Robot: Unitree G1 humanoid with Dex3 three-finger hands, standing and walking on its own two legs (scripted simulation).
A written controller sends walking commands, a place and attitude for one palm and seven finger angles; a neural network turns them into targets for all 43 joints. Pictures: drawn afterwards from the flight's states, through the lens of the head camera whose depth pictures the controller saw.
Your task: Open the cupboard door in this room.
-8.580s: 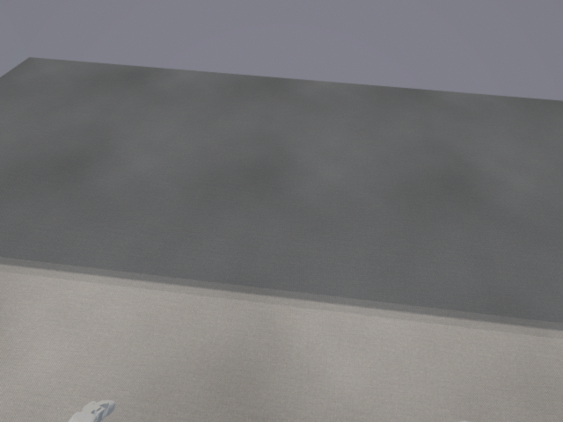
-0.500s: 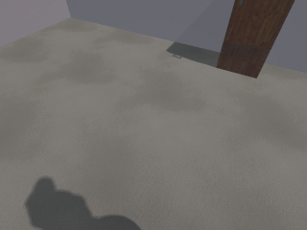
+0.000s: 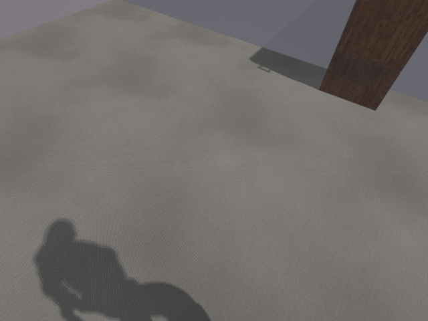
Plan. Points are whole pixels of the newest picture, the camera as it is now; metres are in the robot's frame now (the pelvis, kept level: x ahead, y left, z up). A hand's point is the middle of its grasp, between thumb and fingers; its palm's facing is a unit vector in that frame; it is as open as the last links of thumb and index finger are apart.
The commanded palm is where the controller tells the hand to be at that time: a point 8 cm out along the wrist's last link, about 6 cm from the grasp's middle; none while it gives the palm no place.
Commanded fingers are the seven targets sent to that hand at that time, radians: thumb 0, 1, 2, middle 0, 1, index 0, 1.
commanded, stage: turn or walk to find it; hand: left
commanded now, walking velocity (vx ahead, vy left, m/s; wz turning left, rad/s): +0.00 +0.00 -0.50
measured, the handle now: out of the picture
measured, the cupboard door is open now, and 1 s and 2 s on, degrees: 0 0 0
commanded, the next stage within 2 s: stand and wait in 0.34 s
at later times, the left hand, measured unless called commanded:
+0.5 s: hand out of the picture +0.03 +0.21 -0.18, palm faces +0.14 -0.97 -0.20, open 7.4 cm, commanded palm none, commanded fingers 0.00 0.90 0.90 -0.20 -0.30 -0.20 -0.30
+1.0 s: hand out of the picture +0.00 +0.15 -0.14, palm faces +0.31 -0.91 -0.29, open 7.4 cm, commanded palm none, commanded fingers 0.00 0.90 0.90 -0.20 -0.30 -0.20 -0.30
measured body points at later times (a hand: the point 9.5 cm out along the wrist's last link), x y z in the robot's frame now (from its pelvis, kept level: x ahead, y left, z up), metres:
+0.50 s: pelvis +0.01 +0.01 +0.00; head +0.03 +0.04 +0.45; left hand +0.02 +0.26 -0.17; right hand +0.08 -0.22 -0.14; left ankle +0.01 +0.10 -0.73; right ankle +0.00 -0.12 -0.71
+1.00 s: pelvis -0.03 -0.07 +0.01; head +0.00 -0.10 +0.46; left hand -0.02 +0.19 -0.11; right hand +0.08 -0.31 -0.16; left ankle -0.06 +0.08 -0.65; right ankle +0.01 -0.16 -0.73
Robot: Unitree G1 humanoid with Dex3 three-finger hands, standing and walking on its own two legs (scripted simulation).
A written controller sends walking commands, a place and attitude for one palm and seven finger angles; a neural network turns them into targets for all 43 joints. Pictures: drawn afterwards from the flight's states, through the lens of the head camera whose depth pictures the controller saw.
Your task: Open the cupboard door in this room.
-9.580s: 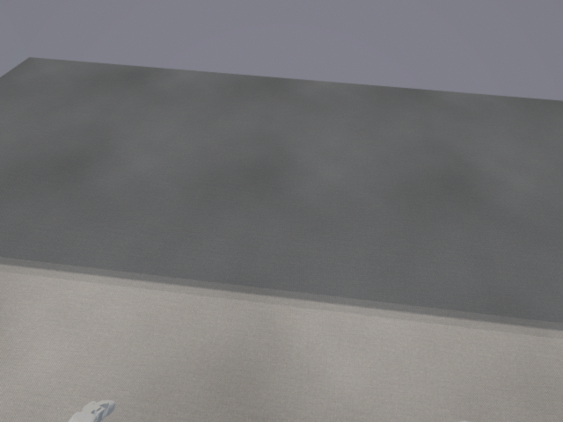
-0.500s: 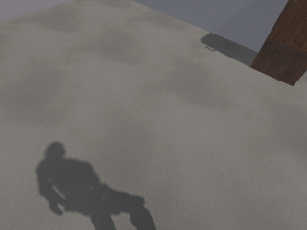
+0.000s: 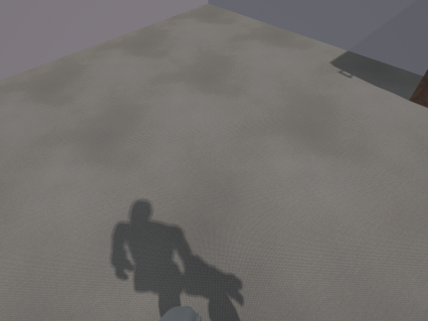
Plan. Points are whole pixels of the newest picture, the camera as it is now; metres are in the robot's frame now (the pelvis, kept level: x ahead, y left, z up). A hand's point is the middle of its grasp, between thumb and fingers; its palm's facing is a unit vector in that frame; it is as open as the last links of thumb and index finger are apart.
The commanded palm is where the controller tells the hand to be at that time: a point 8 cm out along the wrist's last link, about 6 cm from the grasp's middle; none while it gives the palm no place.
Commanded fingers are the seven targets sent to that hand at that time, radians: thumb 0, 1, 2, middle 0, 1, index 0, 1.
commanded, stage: turn or walk to find it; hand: left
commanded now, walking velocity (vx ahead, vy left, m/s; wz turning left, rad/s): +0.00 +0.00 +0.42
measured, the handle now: out of the picture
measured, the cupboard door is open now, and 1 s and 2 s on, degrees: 0 0 0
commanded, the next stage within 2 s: none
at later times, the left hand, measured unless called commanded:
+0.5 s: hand out of the picture -0.07 +0.26 -0.18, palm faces +0.27 -0.94 -0.23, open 7.4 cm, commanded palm none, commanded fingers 0.00 0.90 0.90 -0.20 -0.30 -0.20 -0.30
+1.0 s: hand out of the picture -0.04 +0.20 -0.14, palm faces +0.39 -0.88 -0.27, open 7.4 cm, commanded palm none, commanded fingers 0.00 0.90 0.90 -0.20 -0.30 -0.20 -0.30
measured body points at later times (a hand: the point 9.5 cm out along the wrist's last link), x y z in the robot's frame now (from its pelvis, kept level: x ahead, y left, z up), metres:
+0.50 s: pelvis -0.04 +0.04 +0.00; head -0.02 +0.08 +0.45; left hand -0.09 +0.31 -0.16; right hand +0.11 -0.17 -0.12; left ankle -0.08 +0.13 -0.74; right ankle -0.02 -0.10 -0.67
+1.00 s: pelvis -0.06 -0.01 +0.00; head -0.02 -0.03 +0.45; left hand -0.07 +0.25 -0.12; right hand +0.06 -0.24 -0.17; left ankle -0.14 +0.11 -0.65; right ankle -0.01 -0.10 -0.74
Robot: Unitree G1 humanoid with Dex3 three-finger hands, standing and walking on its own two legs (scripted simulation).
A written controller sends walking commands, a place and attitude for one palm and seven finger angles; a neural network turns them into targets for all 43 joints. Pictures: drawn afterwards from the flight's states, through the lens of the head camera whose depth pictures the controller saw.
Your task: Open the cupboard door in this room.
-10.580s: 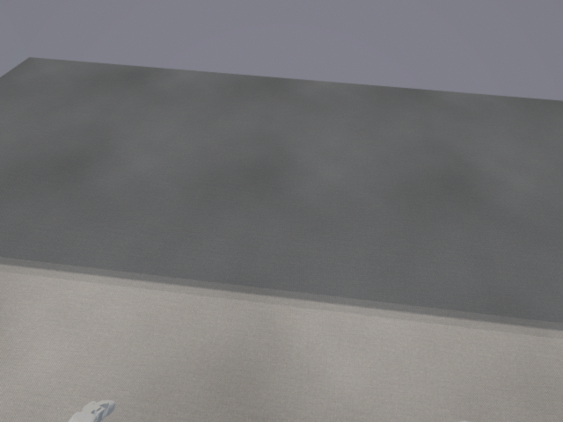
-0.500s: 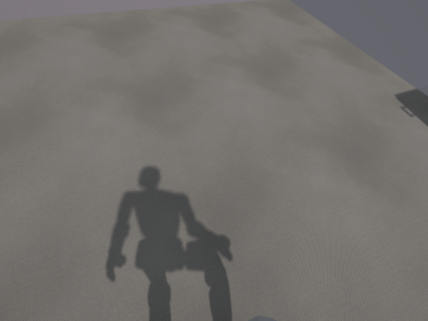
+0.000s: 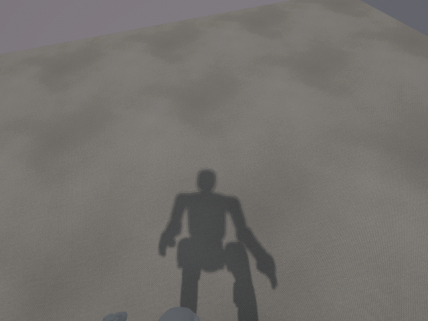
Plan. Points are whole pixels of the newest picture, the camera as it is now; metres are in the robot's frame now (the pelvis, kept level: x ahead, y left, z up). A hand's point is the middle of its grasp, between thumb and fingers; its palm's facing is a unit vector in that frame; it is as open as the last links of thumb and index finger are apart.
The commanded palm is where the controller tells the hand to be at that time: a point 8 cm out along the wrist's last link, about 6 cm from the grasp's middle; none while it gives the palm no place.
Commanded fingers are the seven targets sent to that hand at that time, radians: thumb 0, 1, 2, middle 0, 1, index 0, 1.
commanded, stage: turn or walk to find it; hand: left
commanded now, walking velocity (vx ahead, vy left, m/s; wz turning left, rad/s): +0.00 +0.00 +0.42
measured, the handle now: out of the picture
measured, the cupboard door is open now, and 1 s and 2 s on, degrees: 0 0 0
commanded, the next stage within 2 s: none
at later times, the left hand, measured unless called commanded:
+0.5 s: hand out of the picture -0.04 +0.29 -0.18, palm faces +0.25 -0.94 -0.22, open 7.4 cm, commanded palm none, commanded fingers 0.00 0.90 0.90 -0.20 -0.30 -0.20 -0.30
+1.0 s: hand out of the picture -0.01 +0.23 -0.15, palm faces +0.36 -0.90 -0.26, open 7.4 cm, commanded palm none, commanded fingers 0.00 0.90 0.90 -0.20 -0.30 -0.20 -0.30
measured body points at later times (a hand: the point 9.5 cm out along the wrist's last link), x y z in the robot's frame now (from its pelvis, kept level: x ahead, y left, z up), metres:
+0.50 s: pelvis -0.03 +0.07 +0.00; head -0.01 +0.12 +0.45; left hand -0.05 +0.34 -0.16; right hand +0.12 -0.15 -0.12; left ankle -0.05 +0.14 -0.74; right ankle -0.02 -0.10 -0.65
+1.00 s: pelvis -0.05 +0.01 +0.00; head -0.02 +0.00 +0.44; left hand -0.03 +0.27 -0.13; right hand +0.05 -0.22 -0.17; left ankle -0.07 +0.13 -0.71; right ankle -0.01 -0.09 -0.74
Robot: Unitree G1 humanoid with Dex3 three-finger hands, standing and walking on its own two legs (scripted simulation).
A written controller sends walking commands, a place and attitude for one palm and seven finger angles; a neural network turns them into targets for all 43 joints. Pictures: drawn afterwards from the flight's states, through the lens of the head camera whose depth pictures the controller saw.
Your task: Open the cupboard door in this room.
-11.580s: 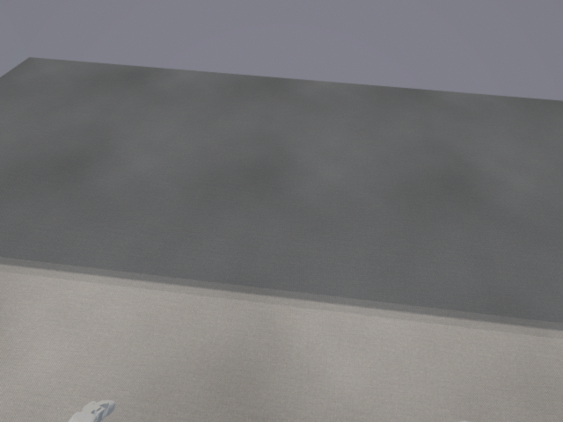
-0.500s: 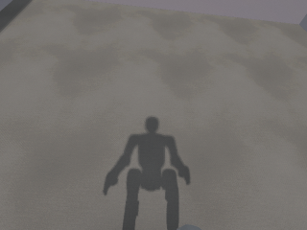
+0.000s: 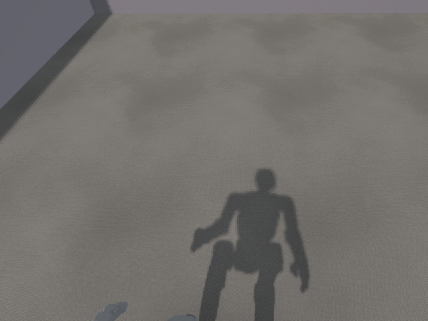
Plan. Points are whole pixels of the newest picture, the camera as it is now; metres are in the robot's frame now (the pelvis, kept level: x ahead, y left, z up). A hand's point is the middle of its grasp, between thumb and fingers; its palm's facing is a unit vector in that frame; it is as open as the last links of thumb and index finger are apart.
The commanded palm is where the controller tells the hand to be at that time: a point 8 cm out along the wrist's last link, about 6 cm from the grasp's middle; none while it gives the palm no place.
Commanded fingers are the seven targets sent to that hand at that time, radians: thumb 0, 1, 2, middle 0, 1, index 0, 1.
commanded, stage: turn or walk to find it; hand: left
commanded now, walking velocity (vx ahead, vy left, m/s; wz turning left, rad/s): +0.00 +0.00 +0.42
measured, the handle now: out of the picture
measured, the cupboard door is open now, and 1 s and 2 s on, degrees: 0 0 0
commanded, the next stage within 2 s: none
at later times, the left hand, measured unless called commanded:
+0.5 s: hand out of the picture -0.07 +0.26 -0.19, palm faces +0.27 -0.93 -0.23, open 7.4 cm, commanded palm none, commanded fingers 0.00 0.90 0.90 -0.20 -0.30 -0.20 -0.30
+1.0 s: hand out of the picture -0.02 +0.21 -0.14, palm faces +0.39 -0.88 -0.28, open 7.4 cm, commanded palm none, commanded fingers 0.00 0.90 0.90 -0.20 -0.30 -0.20 -0.30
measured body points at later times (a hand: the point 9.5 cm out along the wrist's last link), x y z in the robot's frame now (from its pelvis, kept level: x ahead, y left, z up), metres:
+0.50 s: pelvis -0.04 +0.05 +0.00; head -0.01 +0.09 +0.45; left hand -0.09 +0.31 -0.17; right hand +0.12 -0.17 -0.12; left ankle -0.07 +0.14 -0.73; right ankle -0.02 -0.11 -0.68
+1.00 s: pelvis -0.06 -0.01 +0.00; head -0.02 -0.03 +0.45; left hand -0.04 +0.26 -0.12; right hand +0.06 -0.23 -0.17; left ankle -0.09 +0.13 -0.69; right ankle -0.01 -0.10 -0.74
